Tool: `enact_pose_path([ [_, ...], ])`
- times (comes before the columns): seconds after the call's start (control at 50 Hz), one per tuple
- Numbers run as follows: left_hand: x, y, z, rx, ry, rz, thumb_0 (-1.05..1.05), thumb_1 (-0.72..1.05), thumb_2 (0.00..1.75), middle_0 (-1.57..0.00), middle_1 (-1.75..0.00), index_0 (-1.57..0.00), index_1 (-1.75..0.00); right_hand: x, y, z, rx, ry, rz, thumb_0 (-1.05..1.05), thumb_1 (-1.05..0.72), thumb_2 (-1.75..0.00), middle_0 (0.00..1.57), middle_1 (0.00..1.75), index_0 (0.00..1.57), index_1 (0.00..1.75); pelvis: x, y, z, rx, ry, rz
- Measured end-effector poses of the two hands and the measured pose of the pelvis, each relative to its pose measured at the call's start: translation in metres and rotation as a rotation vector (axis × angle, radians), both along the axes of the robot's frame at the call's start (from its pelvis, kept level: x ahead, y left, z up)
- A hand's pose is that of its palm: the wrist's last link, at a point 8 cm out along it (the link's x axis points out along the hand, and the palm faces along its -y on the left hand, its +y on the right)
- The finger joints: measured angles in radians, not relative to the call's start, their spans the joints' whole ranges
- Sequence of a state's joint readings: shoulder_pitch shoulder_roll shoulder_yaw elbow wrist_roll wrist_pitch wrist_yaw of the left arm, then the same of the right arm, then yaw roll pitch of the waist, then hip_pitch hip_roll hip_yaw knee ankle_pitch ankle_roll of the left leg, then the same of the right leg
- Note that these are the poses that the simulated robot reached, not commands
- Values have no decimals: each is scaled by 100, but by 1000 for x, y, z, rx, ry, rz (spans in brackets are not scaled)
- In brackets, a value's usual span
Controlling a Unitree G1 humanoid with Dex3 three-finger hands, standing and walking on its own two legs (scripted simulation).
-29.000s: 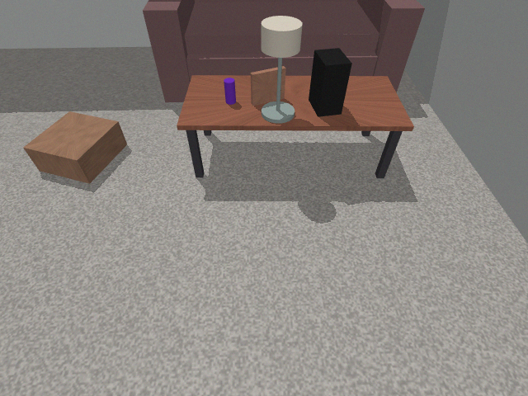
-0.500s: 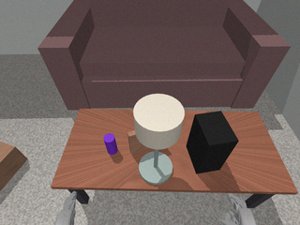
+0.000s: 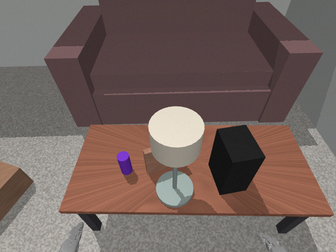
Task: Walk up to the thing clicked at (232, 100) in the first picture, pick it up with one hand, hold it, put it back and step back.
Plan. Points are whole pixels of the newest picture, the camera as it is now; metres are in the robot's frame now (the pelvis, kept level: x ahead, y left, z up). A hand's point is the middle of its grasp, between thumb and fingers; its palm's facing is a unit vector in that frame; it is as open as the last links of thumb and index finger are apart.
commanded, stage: home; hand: left
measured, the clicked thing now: (125, 163) +0.57 +0.21 -0.31
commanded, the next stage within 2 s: stand in 1.32 s
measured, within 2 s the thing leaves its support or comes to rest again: neither
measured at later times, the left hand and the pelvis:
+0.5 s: hand out of the picture +0.07 +0.26 -0.11, palm faces -0.04 -0.92 -0.39, open 17.4 cm; pelvis +0.00 +0.02 +0.04, yaw +0 degrees
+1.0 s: hand out of the picture +0.01 +0.27 -0.11, palm faces -0.05 -0.92 -0.38, open 17.5 cm; pelvis -0.02 +0.02 +0.04, yaw +0 degrees
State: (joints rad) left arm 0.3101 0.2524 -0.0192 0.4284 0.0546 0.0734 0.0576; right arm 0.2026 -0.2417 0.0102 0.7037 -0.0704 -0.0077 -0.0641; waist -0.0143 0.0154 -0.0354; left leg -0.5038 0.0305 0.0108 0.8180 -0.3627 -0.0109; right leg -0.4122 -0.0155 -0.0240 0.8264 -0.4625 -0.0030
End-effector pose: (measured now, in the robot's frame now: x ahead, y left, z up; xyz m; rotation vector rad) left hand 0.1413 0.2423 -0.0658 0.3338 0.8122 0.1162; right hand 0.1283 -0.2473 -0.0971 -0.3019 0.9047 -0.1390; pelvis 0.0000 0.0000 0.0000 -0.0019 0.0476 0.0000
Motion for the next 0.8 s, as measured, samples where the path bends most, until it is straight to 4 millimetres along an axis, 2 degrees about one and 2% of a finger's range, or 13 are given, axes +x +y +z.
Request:
enact_pose_path([
  [0.14,-28,41,0,74,143,41,-1,-51,8,-6,-7,-7,-7,-26,-17,-6,22,133,-48,1,-90,-90,21,30,21,30,9,5,14,11,-48,-2],
  [0.26,-49,61,4,103,227,91,-1,-52,7,-6,-7,-6,-6,-44,-20,-4,21,213,-73,1,-90,-90,20,30,20,30,10,11,25,12,-76,-3],
  [0.52,-83,64,-4,66,334,117,-1,-53,6,-6,-6,-6,-6,-68,-10,5,26,274,-85,1,-90,-90,20,30,20,30,-5,18,38,4,-119,-2],
  [0.8,-125,71,-6,63,426,145,-1,-55,5,-5,-6,-6,-6,-97,-17,5,14,325,-106,0,-90,-90,21,30,21,30,-22,19,41,-1,-123,-1],
])
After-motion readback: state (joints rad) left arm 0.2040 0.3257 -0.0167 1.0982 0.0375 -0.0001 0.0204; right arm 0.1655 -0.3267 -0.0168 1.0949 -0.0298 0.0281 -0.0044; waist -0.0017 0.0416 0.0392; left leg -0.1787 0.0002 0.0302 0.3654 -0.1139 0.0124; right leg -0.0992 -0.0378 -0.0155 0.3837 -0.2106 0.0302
